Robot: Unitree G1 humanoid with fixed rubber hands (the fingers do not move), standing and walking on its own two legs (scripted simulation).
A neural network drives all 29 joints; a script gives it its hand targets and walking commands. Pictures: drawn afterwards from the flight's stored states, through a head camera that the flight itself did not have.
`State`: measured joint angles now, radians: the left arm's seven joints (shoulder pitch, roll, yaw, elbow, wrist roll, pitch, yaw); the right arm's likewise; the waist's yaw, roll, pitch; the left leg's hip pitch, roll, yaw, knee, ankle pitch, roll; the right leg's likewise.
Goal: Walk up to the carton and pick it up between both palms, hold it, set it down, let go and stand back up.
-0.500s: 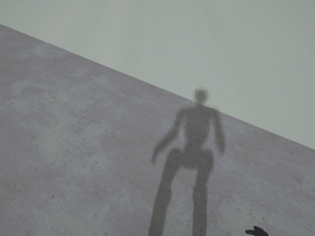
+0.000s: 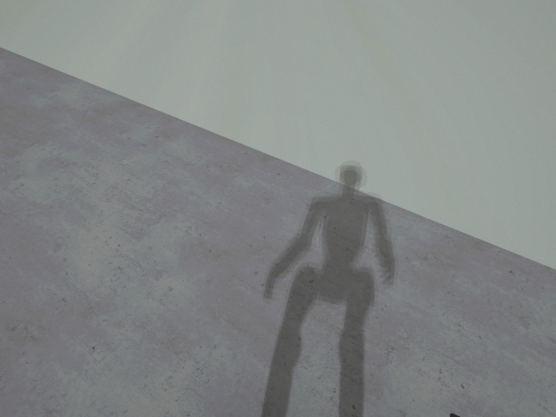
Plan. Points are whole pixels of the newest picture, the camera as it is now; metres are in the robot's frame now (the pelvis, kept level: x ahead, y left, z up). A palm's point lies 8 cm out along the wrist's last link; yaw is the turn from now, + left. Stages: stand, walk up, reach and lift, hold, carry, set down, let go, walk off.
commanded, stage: walk up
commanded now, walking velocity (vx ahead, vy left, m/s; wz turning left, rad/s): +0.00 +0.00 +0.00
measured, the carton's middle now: out of the picture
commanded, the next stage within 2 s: none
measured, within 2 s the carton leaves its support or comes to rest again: neither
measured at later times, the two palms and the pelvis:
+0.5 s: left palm out of the picture -0.01 +0.35 -0.13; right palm out of the picture +0.11 -0.20 -0.12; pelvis -0.03 +0.05 -0.02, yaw +13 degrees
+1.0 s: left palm out of the picture -0.20 +0.44 -0.08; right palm out of the picture +0.13 -0.06 -0.11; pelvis -0.10 +0.11 +0.01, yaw +33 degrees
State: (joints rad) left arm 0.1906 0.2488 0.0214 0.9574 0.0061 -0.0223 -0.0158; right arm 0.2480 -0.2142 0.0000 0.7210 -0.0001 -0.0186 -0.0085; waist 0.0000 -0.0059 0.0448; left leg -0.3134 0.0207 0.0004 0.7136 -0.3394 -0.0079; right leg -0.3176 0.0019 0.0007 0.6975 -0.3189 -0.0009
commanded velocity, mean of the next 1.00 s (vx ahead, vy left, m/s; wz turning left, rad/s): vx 0.00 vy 0.00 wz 0.00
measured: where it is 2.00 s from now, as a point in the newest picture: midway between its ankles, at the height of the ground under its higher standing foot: outside the picture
